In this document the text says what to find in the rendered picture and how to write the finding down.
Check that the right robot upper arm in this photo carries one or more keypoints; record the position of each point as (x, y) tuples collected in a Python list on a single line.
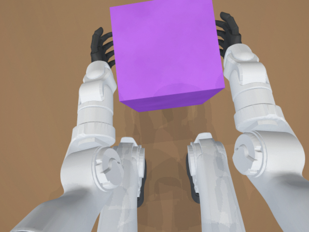
[(273, 161)]

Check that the left robot thigh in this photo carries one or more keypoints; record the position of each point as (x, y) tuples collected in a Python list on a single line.
[(119, 213)]

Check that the left robot hand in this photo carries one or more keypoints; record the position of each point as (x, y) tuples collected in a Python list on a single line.
[(98, 50)]

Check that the robot right shin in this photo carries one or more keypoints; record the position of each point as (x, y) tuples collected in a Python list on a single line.
[(220, 147)]

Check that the left robot upper arm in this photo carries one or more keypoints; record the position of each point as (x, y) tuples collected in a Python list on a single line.
[(88, 178)]

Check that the right robot hand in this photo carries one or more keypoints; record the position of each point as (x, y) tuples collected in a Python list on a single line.
[(230, 34)]

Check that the robot left forearm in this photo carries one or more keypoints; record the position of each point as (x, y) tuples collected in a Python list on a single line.
[(95, 109)]

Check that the carton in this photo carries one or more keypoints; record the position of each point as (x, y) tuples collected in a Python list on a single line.
[(166, 53)]

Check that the robot right forearm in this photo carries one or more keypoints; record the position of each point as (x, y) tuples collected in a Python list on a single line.
[(251, 92)]

